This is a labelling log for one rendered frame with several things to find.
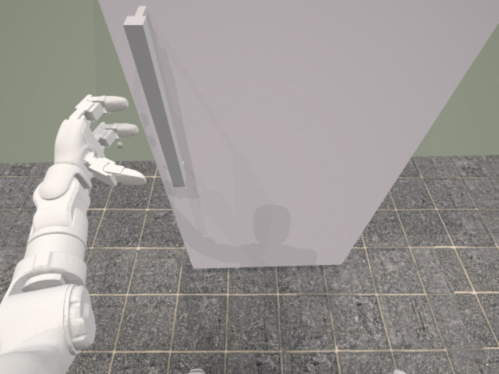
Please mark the left robot forearm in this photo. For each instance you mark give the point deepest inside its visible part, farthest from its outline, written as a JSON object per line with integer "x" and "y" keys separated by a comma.
{"x": 58, "y": 237}

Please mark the fridge door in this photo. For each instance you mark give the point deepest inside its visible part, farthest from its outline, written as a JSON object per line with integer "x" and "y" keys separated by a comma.
{"x": 294, "y": 118}

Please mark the left robot upper arm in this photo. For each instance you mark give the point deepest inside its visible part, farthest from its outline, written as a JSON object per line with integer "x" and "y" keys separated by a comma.
{"x": 42, "y": 331}

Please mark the robot left hand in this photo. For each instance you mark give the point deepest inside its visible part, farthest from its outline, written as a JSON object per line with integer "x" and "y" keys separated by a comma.
{"x": 75, "y": 141}

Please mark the handle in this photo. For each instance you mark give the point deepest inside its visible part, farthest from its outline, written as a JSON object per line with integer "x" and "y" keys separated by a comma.
{"x": 142, "y": 48}

